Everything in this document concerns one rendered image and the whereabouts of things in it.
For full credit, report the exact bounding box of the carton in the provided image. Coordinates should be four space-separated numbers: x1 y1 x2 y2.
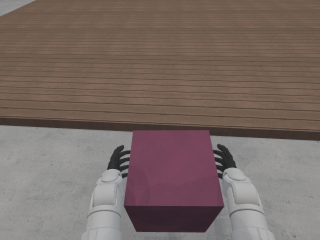
123 130 224 233

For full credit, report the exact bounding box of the robot left forearm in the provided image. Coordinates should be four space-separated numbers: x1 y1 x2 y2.
80 169 124 240

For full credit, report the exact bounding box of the right robot hand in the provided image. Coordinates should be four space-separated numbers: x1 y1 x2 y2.
213 144 237 179

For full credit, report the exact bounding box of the robot right forearm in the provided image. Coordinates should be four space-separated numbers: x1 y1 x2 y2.
222 167 276 240

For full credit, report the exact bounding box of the left robot hand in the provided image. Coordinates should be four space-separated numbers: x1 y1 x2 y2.
107 145 131 178

